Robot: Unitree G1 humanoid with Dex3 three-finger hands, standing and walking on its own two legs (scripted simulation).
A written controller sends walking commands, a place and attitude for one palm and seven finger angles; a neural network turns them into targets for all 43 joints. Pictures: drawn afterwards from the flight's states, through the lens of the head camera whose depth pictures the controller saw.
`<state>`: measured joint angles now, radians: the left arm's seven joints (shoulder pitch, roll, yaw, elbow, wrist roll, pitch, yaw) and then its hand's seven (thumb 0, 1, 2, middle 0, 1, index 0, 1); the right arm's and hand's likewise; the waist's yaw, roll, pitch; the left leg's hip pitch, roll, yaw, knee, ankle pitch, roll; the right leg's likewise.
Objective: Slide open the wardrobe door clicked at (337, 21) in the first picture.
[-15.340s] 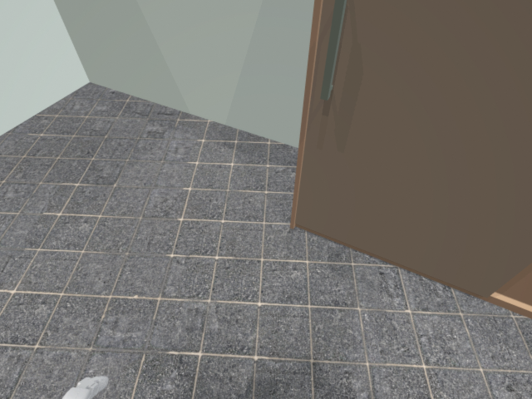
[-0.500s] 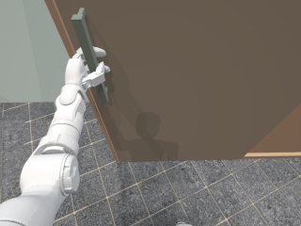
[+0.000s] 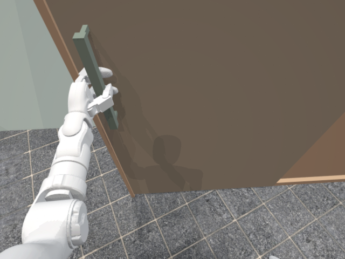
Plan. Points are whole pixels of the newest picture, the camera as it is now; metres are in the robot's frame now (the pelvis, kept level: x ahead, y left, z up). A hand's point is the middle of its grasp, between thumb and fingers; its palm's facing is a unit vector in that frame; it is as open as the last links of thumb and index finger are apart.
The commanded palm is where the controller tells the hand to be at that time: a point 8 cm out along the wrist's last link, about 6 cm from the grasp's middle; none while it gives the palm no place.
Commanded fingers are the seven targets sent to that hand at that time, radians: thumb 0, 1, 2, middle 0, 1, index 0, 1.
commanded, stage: grip the handle and tug to test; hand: left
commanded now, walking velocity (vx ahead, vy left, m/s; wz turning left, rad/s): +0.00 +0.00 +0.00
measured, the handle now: (102, 85) +0.51 +0.15 +0.12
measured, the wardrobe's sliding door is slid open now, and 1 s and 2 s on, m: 0.00 0.00 0.01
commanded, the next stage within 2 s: tug the door sideways, standing still in 0.16 s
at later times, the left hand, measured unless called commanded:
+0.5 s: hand (107, 98) +0.45 +0.13 +0.13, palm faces +0.03 -1.00 +0.00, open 5.7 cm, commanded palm +0.43 +0.16 +0.13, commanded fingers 0.00 0.90 0.90 -0.45 -1.40 -0.45 -1.40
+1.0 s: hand (110, 99) +0.45 +0.12 +0.13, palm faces +0.07 -1.00 -0.04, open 5.9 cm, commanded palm +0.42 +0.12 +0.13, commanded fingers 0.00 0.90 0.90 -0.45 -1.40 -0.45 -1.40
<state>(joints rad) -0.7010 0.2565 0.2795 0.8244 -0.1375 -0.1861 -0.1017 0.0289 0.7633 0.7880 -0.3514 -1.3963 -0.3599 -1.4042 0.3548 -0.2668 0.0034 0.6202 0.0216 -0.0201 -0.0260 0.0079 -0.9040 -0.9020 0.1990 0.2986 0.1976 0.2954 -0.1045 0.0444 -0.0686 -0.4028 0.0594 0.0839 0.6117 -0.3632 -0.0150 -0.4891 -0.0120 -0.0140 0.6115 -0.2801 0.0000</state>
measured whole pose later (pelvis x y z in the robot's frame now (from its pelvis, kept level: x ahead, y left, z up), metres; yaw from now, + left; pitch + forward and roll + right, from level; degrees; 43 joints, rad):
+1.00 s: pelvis +0.00 +0.01 +0.00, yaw +5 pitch +9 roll -1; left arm -0.82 0.16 0.05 0.88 -0.15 -0.17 0.08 0.03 0.79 0.81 -0.29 -1.40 -0.23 -1.40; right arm 0.38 -0.24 0.00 0.75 -0.01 -0.11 0.01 0.01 -0.90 -0.90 0.20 0.30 0.20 0.30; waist -0.04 0.05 -0.06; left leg -0.44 0.01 -0.01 0.66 -0.38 -0.01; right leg -0.48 -0.05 -0.08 0.64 -0.31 0.02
